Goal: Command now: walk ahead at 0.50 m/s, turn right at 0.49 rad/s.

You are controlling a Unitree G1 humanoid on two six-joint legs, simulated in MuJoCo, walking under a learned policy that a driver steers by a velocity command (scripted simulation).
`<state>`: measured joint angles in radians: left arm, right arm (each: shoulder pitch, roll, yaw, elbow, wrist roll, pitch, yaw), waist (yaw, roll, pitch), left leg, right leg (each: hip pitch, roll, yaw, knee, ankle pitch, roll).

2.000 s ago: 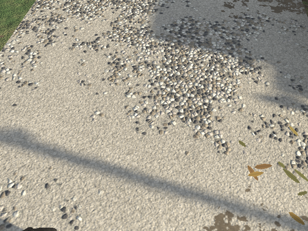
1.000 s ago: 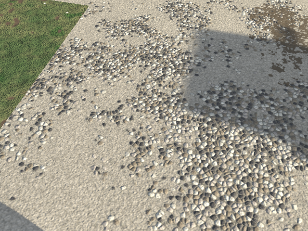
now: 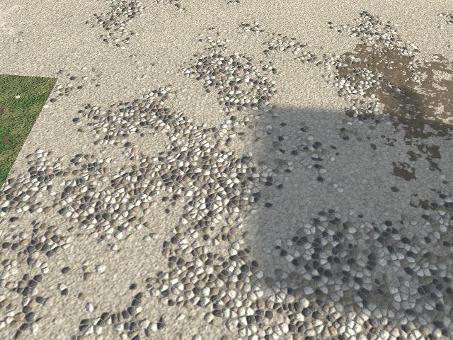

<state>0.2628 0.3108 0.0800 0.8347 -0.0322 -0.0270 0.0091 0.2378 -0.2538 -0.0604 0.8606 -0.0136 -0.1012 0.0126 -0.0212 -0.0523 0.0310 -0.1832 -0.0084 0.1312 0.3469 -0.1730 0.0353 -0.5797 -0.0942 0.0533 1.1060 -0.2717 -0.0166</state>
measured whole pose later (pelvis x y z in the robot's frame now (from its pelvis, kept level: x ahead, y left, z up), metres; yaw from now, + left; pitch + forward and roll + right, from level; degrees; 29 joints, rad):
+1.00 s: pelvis +0.26 -0.02 -0.01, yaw -21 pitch +0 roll +0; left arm 0.18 0.25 0.05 0.74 0.02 0.03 0.01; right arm 0.17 -0.24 -0.03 0.86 -0.01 -0.03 -0.01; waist 0.00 -0.01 0.02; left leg -0.23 0.01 -0.02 0.53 -0.29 -0.01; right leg -0.28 0.07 0.10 0.52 -0.23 -0.01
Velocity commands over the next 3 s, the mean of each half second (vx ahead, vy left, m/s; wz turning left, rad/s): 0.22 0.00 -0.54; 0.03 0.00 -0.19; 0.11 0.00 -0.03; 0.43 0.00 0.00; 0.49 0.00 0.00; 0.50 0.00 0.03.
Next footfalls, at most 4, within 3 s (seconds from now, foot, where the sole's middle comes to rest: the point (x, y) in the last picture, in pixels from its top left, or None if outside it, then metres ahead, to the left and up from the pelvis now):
0.28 right None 0.29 -0.14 -0.78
0.74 left None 0.34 0.09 -0.78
1.96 left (247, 264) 0.73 -0.07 -0.78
2.50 right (336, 213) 0.93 -0.40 -0.78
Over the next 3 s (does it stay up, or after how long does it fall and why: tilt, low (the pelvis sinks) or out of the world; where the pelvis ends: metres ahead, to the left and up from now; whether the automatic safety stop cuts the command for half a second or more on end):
stays up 1.08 -0.33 -0.02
